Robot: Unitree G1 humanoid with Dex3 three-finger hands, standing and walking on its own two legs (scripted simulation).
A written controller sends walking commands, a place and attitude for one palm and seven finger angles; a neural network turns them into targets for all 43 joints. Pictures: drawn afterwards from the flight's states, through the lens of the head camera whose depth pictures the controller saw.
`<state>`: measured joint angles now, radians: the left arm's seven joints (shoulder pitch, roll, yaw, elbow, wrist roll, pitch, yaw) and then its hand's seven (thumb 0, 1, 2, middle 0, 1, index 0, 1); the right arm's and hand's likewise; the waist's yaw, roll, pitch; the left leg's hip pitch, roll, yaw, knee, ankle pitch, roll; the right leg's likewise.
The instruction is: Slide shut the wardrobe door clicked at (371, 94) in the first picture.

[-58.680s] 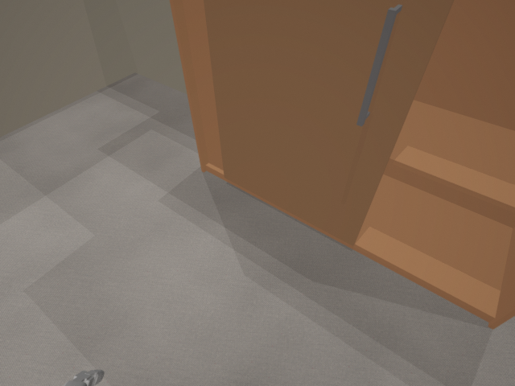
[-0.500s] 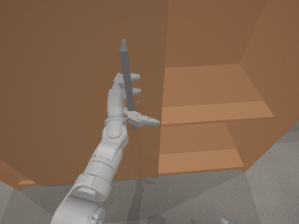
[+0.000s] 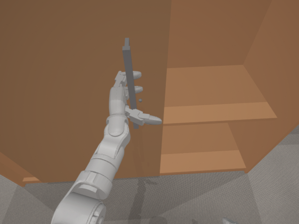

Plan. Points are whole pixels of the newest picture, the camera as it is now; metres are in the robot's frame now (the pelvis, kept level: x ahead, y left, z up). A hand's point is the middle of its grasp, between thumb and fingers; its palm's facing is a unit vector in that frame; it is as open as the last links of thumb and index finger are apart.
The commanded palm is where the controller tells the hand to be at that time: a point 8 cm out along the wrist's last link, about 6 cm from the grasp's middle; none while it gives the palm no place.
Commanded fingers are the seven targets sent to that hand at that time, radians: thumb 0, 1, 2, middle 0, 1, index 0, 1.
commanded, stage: slide the fingers in behind the handle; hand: left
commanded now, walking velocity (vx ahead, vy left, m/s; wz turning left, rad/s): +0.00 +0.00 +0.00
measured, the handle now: (132, 91) +0.47 +0.06 +0.10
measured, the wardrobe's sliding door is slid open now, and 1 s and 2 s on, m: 0.59 0.59 0.59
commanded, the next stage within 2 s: grip the handle and tug to test in 0.14 s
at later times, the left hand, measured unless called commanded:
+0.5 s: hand (141, 98) +0.42 +0.03 +0.12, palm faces +0.03 -1.00 +0.01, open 12.4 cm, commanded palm +0.40 +0.08 +0.11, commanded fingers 0.00 0.15 0.58 -0.37 -1.29 -0.37 -1.29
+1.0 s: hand (139, 99) +0.42 +0.04 +0.12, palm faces +0.03 -1.00 +0.01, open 5.3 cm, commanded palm +0.39 +0.08 +0.11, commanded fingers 0.00 0.90 0.90 -0.45 -1.40 -0.45 -1.40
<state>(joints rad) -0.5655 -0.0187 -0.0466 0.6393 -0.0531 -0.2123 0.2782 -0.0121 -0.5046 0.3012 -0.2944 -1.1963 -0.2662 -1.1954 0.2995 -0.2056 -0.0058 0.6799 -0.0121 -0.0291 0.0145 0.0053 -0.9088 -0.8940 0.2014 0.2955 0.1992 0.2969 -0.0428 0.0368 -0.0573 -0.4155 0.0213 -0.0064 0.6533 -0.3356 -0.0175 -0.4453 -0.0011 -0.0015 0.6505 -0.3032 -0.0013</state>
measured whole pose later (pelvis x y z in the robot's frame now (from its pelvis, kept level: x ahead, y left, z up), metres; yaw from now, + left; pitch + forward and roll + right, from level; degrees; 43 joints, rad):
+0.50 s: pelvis +0.00 +0.01 +0.00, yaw -1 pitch +7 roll +0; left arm -0.61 -0.02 -0.02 0.70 -0.05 -0.24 0.29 -0.01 -0.26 0.41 -0.33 -1.23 -0.32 -1.24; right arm 0.32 -0.20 -0.01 0.69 -0.02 -0.03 0.02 0.01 -0.91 -0.89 0.20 0.30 0.20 0.30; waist -0.06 0.03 -0.06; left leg -0.45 0.02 0.01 0.67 -0.34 -0.01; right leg -0.48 0.00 0.02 0.66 -0.30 0.01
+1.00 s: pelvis +0.01 +0.01 +0.00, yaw -1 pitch +7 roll +0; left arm -0.55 -0.02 -0.04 0.62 -0.05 -0.20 0.28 0.01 0.76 0.84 -0.44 -1.38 -0.41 -1.38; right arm 0.31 -0.20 -0.01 0.67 -0.01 -0.03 0.03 0.01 -0.91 -0.89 0.20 0.30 0.20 0.30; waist -0.05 0.04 -0.07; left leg -0.42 0.02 0.01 0.66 -0.35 -0.01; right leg -0.45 0.00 0.01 0.65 -0.31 0.01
